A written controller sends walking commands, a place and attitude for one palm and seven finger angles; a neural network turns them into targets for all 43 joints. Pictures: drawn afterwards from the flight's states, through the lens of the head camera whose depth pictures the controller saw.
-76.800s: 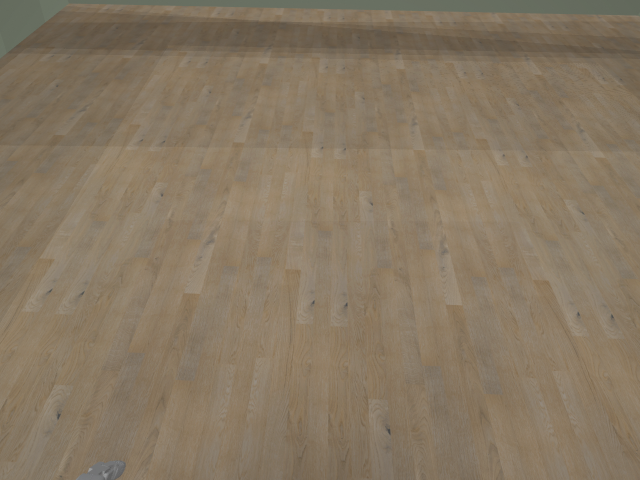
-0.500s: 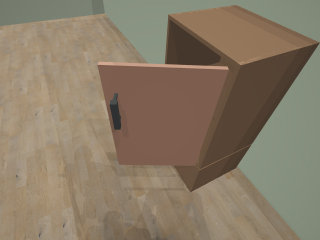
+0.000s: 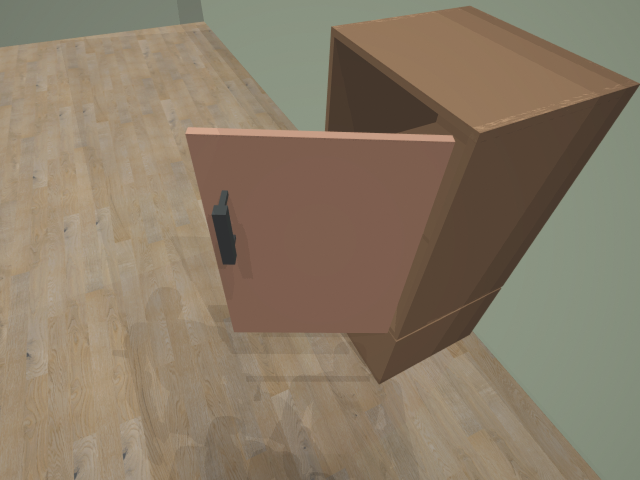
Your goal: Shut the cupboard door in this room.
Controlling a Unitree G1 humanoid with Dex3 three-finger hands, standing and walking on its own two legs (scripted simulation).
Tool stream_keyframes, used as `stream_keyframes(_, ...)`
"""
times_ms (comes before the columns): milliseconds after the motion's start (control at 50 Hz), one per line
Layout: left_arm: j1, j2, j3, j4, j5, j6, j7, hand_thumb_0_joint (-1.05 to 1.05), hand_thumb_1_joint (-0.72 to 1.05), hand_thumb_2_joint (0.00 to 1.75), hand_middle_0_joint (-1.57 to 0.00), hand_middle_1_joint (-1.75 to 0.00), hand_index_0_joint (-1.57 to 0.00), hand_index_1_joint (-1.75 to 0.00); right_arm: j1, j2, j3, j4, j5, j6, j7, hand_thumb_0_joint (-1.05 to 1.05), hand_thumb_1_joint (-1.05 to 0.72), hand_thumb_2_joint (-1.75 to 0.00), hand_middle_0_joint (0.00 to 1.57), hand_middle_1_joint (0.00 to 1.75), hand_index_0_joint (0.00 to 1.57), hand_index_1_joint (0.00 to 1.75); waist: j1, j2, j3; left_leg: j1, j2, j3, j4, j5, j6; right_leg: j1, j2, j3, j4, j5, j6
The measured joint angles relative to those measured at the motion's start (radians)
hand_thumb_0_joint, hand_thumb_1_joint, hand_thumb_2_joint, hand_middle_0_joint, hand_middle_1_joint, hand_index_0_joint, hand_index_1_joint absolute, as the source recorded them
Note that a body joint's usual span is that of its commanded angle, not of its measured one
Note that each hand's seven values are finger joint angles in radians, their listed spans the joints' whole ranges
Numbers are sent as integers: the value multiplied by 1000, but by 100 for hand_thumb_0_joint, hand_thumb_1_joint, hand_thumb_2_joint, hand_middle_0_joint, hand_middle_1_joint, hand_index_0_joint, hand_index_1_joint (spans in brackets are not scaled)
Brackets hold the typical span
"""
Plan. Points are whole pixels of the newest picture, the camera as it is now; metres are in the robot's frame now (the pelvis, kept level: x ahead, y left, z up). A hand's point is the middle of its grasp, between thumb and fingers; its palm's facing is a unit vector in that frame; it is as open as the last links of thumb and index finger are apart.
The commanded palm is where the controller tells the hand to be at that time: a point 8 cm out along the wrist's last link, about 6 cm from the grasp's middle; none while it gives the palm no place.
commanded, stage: shuffle to correct the standing spot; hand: left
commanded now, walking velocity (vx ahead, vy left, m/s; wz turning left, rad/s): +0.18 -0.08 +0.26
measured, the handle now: (226, 227) +0.51 +0.19 -0.02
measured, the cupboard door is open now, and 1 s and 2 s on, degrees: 63 63 63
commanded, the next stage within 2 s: come to a stop and stand still in 0.22 s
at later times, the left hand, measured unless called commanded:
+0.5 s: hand out of the picture +0.05 +0.14 -0.19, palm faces +0.08 -0.98 -0.16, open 7.4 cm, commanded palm none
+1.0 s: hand out of the picture +0.09 +0.16 -0.18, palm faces +0.05 -0.98 -0.21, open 7.3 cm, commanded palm none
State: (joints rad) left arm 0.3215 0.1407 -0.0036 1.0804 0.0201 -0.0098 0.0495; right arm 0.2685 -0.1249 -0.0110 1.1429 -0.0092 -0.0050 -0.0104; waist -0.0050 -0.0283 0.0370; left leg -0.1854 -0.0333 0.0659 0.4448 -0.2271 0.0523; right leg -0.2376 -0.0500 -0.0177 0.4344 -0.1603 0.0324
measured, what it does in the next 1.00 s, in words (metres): shifts its weight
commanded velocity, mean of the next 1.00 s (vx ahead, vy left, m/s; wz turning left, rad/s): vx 0.00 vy -0.02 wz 0.02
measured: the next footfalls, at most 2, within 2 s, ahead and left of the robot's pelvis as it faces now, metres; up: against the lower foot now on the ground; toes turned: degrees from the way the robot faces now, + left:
none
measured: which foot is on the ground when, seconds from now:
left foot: down 0.00-1.00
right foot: down 0.00-1.00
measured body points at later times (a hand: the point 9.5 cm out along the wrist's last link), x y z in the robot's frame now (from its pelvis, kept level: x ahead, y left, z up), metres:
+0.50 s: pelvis +0.09 -0.02 -0.01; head +0.10 -0.01 +0.44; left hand +0.05 +0.19 -0.17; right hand +0.06 -0.23 -0.17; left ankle +0.02 +0.08 -0.73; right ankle +0.05 -0.14 -0.74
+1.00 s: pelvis +0.06 -0.01 +0.00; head +0.07 +0.00 +0.45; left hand +0.08 +0.22 -0.16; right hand +0.11 -0.24 -0.15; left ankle +0.03 +0.08 -0.74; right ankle +0.05 -0.14 -0.74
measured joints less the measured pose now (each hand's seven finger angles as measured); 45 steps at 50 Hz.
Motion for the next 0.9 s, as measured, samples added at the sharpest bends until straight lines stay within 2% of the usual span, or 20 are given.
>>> stream_keyframes(200, 59, 3, 23, -8, 5, 2, -17, 0, 91, 90, -20, -30, -20, -30, 56, 3, -9, 2, -9, 7, 1, 0, -91, -90, 20, 30, 20, 29, 6, -2, -28, -9, 7, -25, 68, -73, -2, 2, 8, -20, 60, -79, -18)
stream_keyframes(360, 104, -5, 30, 16, 2, -1, -25, 0, 91, 90, -20, -30, -20, -30, 77, 9, -11, -6, -5, -25, -14, 0, -91, -90, 19, 30, 20, 29, 2, -9, -26, 20, 18, -16, 108, -153, -9, 2, 16, -14, 147, -168, -28)
stream_keyframes(440, 78, -16, 31, 18, -2, -8, -15, 0, 91, 90, -20, -30, -20, -30, 71, 11, -3, 1, -2, -28, -33, 0, -91, -90, 20, 30, 20, 29, 1, 8, -7, 31, 34, -25, 143, -180, -22, 40, 27, -33, 138, -201, -23)
stream_keyframes(520, 41, -26, 21, 1, -7, -21, 4, 0, 91, 90, -20, -30, -20, -30, 29, 14, -5, 0, 10, -3, -38, 0, -91, -90, 19, 30, 20, 29, -1, 10, 9, 2, 46, -10, 198, -149, -48, 64, 27, -51, 111, -183, -36)
stream_keyframes(580, 15, -29, 16, -18, -2, -5, 13, 1, 92, 90, -20, -30, -20, -30, -11, 7, -16, -12, 9, 13, -43, 1, -92, -90, 20, 30, 20, 29, 4, 2, 16, 13, 44, 11, 145, -140, -47, 56, 17, -53, 122, -182, -34)
stream_keyframes(660, -13, -8, 26, -35, -6, 24, 17, 2, 93, 90, -20, -30, -20, -30, -53, -15, -28, -43, 3, 8, -42, 1, -94, -90, 20, 30, 20, 29, 7, -3, 34, 39, 38, 22, 83, -143, -16, 23, 12, -44, 170, -158, -27)
stream_keyframes(700, -31, 11, 33, -49, -8, 34, 17, 2, 93, 90, -20, -30, -20, -30, -64, -16, -27, -57, -1, 3, -40, 1, -93, -90, 20, 30, 20, 29, 9, -16, 45, 43, 27, 26, 74, -138, -9, 12, 7, -26, 193, -185, -29)
stream_keyframes(760, -59, 36, 40, -61, -8, 37, 14, 1, 93, 90, -20, -30, -20, -30, -73, -15, -20, -63, -4, 3, -35, 1, -93, -90, 19, 30, 20, 29, 15, -27, 52, 41, 11, 28, 79, -132, -10, 27, -2, -6, 160, -179, -29)
stream_keyframes(800, -70, 37, 37, -60, -6, 29, 13, 1, 92, 90, -20, -30, -20, -30, -82, -22, -20, -56, -2, 11, -33, 1, -93, -90, 19, 30, 20, 29, 19, -4, 49, 35, 23, 22, 90, -135, -16, 45, 9, -11, 126, -184, -14)
stream_keyframes(900, -69, 36, 16, -48, -8, 13, 6, 1, 92, 90, -20, -30, -20, -30, -95, -31, -17, -45, 2, 16, -25, 1, -94, -90, 20, 30, 20, 29, 5, 10, 22, 50, 29, 23, 34, -96, -21, 60, 18, -12, 63, -137, -17)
